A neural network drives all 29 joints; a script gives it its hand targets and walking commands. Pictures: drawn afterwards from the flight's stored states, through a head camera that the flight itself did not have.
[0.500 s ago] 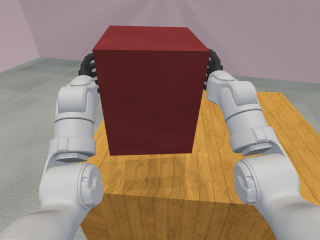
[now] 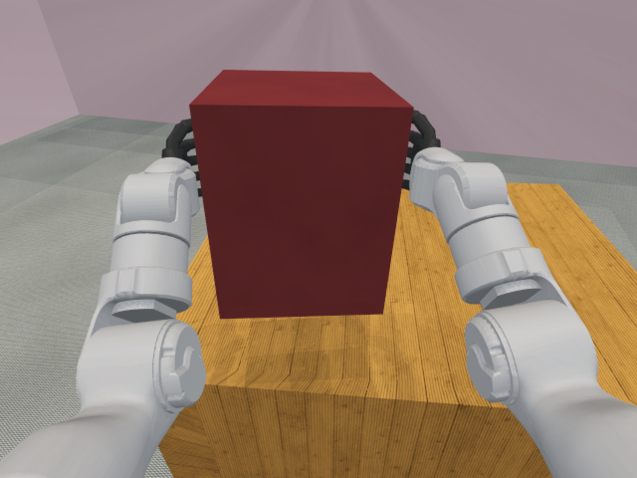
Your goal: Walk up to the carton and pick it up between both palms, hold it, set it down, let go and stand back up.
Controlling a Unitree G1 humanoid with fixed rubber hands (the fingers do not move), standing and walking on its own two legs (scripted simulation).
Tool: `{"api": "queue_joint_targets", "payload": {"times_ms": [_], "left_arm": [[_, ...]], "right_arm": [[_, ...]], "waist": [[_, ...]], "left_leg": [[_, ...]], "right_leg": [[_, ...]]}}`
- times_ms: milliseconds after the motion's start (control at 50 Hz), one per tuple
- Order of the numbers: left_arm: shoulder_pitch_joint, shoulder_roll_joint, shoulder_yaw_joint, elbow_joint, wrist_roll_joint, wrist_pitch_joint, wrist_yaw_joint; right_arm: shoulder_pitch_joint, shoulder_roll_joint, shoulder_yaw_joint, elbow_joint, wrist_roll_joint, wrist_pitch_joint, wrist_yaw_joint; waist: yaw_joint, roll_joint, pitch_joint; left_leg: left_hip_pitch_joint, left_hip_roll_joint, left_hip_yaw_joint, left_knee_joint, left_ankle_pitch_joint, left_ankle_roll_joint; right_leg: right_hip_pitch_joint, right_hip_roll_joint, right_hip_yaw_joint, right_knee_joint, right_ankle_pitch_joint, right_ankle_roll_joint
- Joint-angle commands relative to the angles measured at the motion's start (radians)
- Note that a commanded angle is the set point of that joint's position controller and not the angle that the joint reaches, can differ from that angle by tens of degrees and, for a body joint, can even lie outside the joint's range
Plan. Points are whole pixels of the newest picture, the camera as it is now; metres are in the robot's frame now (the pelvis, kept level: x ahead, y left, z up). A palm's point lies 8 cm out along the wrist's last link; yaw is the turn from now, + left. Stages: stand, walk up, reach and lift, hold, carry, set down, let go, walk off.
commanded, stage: hold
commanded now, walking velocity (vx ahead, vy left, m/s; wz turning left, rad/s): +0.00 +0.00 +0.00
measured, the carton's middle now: (300, 187) +0.40 +0.02 +0.24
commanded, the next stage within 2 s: none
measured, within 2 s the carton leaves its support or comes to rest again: neither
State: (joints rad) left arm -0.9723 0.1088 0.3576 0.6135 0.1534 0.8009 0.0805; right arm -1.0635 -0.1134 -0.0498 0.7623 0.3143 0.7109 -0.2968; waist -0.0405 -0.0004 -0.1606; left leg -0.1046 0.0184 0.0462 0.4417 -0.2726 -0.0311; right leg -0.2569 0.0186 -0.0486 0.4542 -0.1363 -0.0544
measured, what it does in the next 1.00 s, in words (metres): stands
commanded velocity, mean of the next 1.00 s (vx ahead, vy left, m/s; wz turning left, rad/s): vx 0.00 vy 0.00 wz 0.00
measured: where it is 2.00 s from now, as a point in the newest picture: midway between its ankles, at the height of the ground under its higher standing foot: outside the picture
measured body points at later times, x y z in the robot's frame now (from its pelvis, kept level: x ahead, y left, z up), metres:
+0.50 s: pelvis +0.00 +0.00 +0.00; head -0.09 +0.00 +0.44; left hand +0.40 +0.16 +0.26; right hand +0.39 -0.13 +0.27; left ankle -0.02 +0.13 -0.74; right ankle +0.07 -0.08 -0.74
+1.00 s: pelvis +0.00 +0.00 +0.00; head -0.08 +0.00 +0.44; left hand +0.39 +0.17 +0.26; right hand +0.39 -0.13 +0.26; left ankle -0.02 +0.13 -0.74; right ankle +0.07 -0.08 -0.74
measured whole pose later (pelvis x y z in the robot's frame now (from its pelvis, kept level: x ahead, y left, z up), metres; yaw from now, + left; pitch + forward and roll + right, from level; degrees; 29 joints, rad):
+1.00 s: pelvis +0.00 +0.00 +0.00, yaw +0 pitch -3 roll +1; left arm -0.94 0.11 0.36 0.58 0.14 0.81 0.09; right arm -1.01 -0.10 -0.05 0.72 0.31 0.71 -0.30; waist -0.04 0.00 -0.16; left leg -0.11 0.02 0.05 0.44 -0.27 -0.03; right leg -0.26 0.02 -0.05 0.45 -0.14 -0.05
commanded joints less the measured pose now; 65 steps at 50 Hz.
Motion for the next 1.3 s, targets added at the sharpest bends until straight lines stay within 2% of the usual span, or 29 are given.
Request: {"api": "queue_joint_targets", "payload": {"times_ms": [0, 60, 80, 100, 120, 140, 200, 220, 280, 320, 420, 480, 500, 520, 560, 600, 720, 840, 860, 880, 940, 960, 980, 1040, 1140, 1180, 1200, 1260, 1280], "left_arm": [[-1.013, -0.660, -0.355, -0.350, -0.229, -0.109, -0.117], [-1.073, -0.713, -0.476, -0.439, -0.291, -0.120, -0.097], [-1.092, -0.731, -0.473, -0.416, -0.308, -0.120, -0.089], [-1.037, -0.732, -0.493, -0.435, -0.305, -0.113, -0.087], [-1.041, -0.754, -0.516, -0.483, -0.299, -0.118, -0.075], [-0.978, -0.738, -0.487, -0.422, -0.274, -0.103, -0.078], [-0.943, -0.703, -0.401, -0.235, -0.198, -0.072, -0.096], [-0.918, -0.678, -0.350, -0.191, -0.184, -0.069, -0.107], [-0.890, -0.648, -0.298, -0.160, -0.139, -0.072, -0.109], [-0.885, -0.590, -0.208, -0.092, -0.091, -0.062, -0.128], [-1.028, -0.631, -0.304, -0.284, -0.182, -0.102, -0.109], [-1.023, -0.668, -0.382, -0.386, -0.256, -0.122, -0.091], [-1.057, -0.681, -0.436, -0.426, -0.282, -0.126, -0.093], [-1.059, -0.702, -0.436, -0.392, -0.278, -0.121, -0.086], [-1.008, -0.744, -0.483, -0.423, -0.284, -0.108, -0.078], [-0.931, -0.691, -0.405, -0.326, -0.222, -0.095, -0.090], [-0.878, -0.662, -0.317, -0.154, -0.164, -0.068, -0.116], [-0.908, -0.640, -0.286, -0.213, -0.143, -0.069, -0.131], [-0.956, -0.631, -0.301, -0.240, -0.164, -0.080, -0.126], [-1.007, -0.645, -0.358, -0.358, -0.225, -0.098, -0.120], [-0.993, -0.704, -0.427, -0.387, -0.248, -0.094, -0.107], [-1.024, -0.698, -0.441, -0.421, -0.268, -0.102, -0.100], [-1.014, -0.706, -0.465, -0.414, -0.279, -0.105, -0.095], [-0.928, -0.713, -0.446, -0.340, -0.262, -0.085, -0.094], [-0.850, -0.640, -0.313, -0.181, -0.154, -0.055, -0.122], [-0.897, -0.657, -0.336, -0.231, -0.159, -0.057, -0.132], [-0.876, -0.608, -0.283, -0.202, -0.125, -0.054, -0.137], [-0.945, -0.628, -0.310, -0.218, -0.152, -0.072, -0.135], [-0.940, -0.626, -0.307, -0.248, -0.157, -0.072, -0.134]], "right_arm": [[-0.992, 0.810, 0.267, -0.446, 0.184, -0.105, 0.139], [-1.039, 0.821, 0.301, -0.538, 0.222, -0.114, 0.127], [-1.097, 0.841, 0.317, -0.563, 0.237, -0.114, 0.134], [-1.098, 0.860, 0.345, -0.641, 0.242, -0.115, 0.126], [-1.055, 0.825, 0.326, -0.610, 0.238, -0.115, 0.128], [-1.023, 0.820, 0.337, -0.597, 0.230, -0.106, 0.125], [-0.999, 0.742, 0.233, -0.425, 0.162, -0.092, 0.134], [-1.005, 0.750, 0.228, -0.427, 0.137, -0.095, 0.136], [-0.921, 0.718, 0.185, -0.308, 0.112, -0.083, 0.149], [-0.878, 0.749, 0.167, -0.195, 0.097, -0.071, 0.149], [-0.965, 0.802, 0.231, -0.328, 0.182, -0.098, 0.148], [-0.990, 0.843, 0.299, -0.441, 0.216, -0.104, 0.139], [-1.024, 0.831, 0.311, -0.528, 0.229, -0.115, 0.130], [-1.070, 0.838, 0.328, -0.542, 0.242, -0.113, 0.131], [-1.028, 0.787, 0.302, -0.568, 0.230, -0.113, 0.126], [-0.992, 0.788, 0.290, -0.523, 0.210, -0.100, 0.125], [-0.954, 0.746, 0.225, -0.372, 0.137, -0.087, 0.130], [-0.887, 0.755, 0.222, -0.297, 0.149, -0.077, 0.131], [-0.992, 0.787, 0.251, -0.408, 0.167, -0.092, 0.130], [-0.980, 0.834, 0.288, -0.471, 0.183, -0.094, 0.128], [-0.983, 0.795, 0.298, -0.500, 0.216, -0.091, 0.123], [-1.035, 0.818, 0.321, -0.586, 0.230, -0.100, 0.121], [-1.047, 0.807, 0.321, -0.606, 0.227, -0.102, 0.124], [-1.062, 0.787, 0.326, -0.634, 0.222, -0.096, 0.119], [-0.932, 0.732, 0.241, -0.410, 0.147, -0.072, 0.127], [-0.896, 0.735, 0.215, -0.354, 0.138, -0.073, 0.129], [-0.852, 0.747, 0.225, -0.292, 0.139, -0.062, 0.133], [-0.906, 0.752, 0.210, -0.310, 0.134, -0.075, 0.140], [-0.907, 0.771, 0.231, -0.329, 0.162, -0.076, 0.140]], "waist": [[-0.029, 0.020, -0.521], [-0.079, 0.087, -0.622], [-0.039, 0.061, -0.612], [-0.038, 0.049, -0.652], [-0.062, 0.079, -0.669], [-0.049, 0.046, -0.605], [-0.045, 0.061, -0.407], [-0.043, 0.005, -0.377], [-0.032, 0.024, -0.321], [-0.009, -0.037, -0.222], [-0.010, 0.030, -0.454], [-0.007, 0.015, -0.594], [-0.045, 0.039, -0.625], [-0.029, 0.029, -0.625], [-0.070, 0.091, -0.618], [-0.028, 0.031, -0.530], [-0.039, 0.003, -0.349], [-0.041, 0.026, -0.341], [-0.006, -0.008, -0.436], [-0.023, 0.002, -0.525], [-0.059, 0.062, -0.554], [-0.039, 0.034, -0.611], [-0.051, 0.063, -0.613], [-0.034, 0.016, -0.583], [-0.036, 0.000, -0.335], [-0.070, 0.046, -0.336], [-0.046, -0.002, -0.291], [-0.048, 0.028, -0.351], [-0.026, 0.025, -0.353]], "left_leg": [[-0.290, -0.077, -0.098, -0.098, 0.138, 0.007], [-0.253, -0.080, -0.109, -0.060, 0.221, -0.015], [-0.258, -0.084, -0.107, -0.060, 0.229, -0.007], [-0.253, -0.089, -0.102, -0.044, 0.252, -0.004], [-0.231, -0.075, -0.113, -0.044, 0.269, -0.017], [-0.244, -0.084, -0.114, -0.041, 0.258, -0.009], [-0.276, -0.073, -0.100, -0.084, 0.066, -0.007], [-0.304, -0.071, -0.103, -0.103, 0.016, 0.015], [-0.338, -0.064, -0.093, -0.134, -0.034, 0.008], [-0.335, -0.066, -0.086, -0.149, -0.058, 0.025], [-0.288, -0.075, -0.094, -0.108, 0.103, 0.004], [-0.254, -0.076, -0.096, -0.066, 0.218, 0.002], [-0.261, -0.081, -0.104, -0.059, 0.216, -0.004], [-0.261, -0.086, -0.105, -0.054, 0.227, -0.004], [-0.249, -0.077, -0.109, -0.048, 0.241, -0.020], [-0.263, -0.081, -0.101, -0.055, 0.182, 0.000], [-0.291, -0.067, -0.098, -0.117, 0.023, 0.010], [-0.284, -0.076, -0.098, -0.127, 0.052, 0.007], [-0.303, -0.079, -0.089, -0.111, 0.062, 0.015], [-0.286, -0.082, -0.099, -0.092, 0.130, 0.011], [-0.245, -0.079, -0.115, -0.070, 0.208, -0.011], [-0.258, -0.084, -0.112, -0.058, 0.201, -0.001], [-0.256, -0.084, -0.109, -0.064, 0.208, -0.016], [-0.255, -0.088, -0.107, -0.051, 0.200, 0.000], [-0.295, -0.073, -0.106, -0.111, 0.035, 0.015], [-0.291, -0.070, -0.105, -0.121, 0.035, -0.001], [-0.279, -0.071, -0.101, -0.131, 0.016, 0.015], [-0.296, -0.070, -0.094, -0.134, 0.011, 0.009], [-0.304, -0.068, -0.105, -0.128, 0.056, 0.008]], "right_leg": [[0.547, -0.019, 0.149, -0.131, 0.227, 0.101], [0.559, 0.010, 0.130, -0.092, 0.369, 0.099], [0.548, 0.021, 0.125, -0.087, 0.366, 0.096], [0.584, 0.008, 0.129, -0.089, 0.414, 0.108], [0.561, 0.032, 0.107, -0.068, 0.420, 0.099], [0.553, 0.014, 0.126, -0.092, 0.411, 0.101], [0.441, -0.001, 0.130, -0.152, 0.129, 0.091], [0.455, -0.027, 0.146, -0.173, 0.075, 0.094], [0.439, -0.032, 0.147, -0.184, -0.009, 0.085], [0.432, -0.031, 0.134, -0.193, -0.060, 0.094], [0.501, -0.012, 0.128, -0.137, 0.169, 0.102], [0.548, 0.000, 0.144, -0.116, 0.311, 0.111], [0.562, -0.005, 0.147, -0.107, 0.338, 0.111], [0.568, 0.003, 0.135, -0.099, 0.353, 0.114], [0.548, 0.018, 0.121, -0.089, 0.380, 0.101], [0.527, 0.001, 0.140, -0.120, 0.305, 0.102], [0.459, -0.015, 0.132, -0.160, 0.090, 0.092], [0.487, -0.015, 0.130, -0.163, 0.120, 0.094], [0.526, -0.019, 0.141, -0.148, 0.149, 0.101], [0.563, -0.019, 0.145, -0.125, 0.248, 0.107], [0.554, 0.005, 0.129, -0.100, 0.360, 0.100], [0.580, 0.006, 0.139, -0.101, 0.341, 0.102], [0.554, 0.007, 0.130, -0.097, 0.357, 0.102], [0.564, 0.006, 0.138, -0.107, 0.355, 0.104], [0.478, -0.019, 0.142, -0.159, 0.139, 0.091], [0.468, -0.018, 0.133, -0.162, 0.115, 0.087], [0.474, -0.018, 0.131, -0.172, 0.104, 0.092], [0.473, -0.018, 0.136, -0.161, 0.080, 0.088], [0.498, -0.021, 0.139, -0.150, 0.149, 0.091]]}}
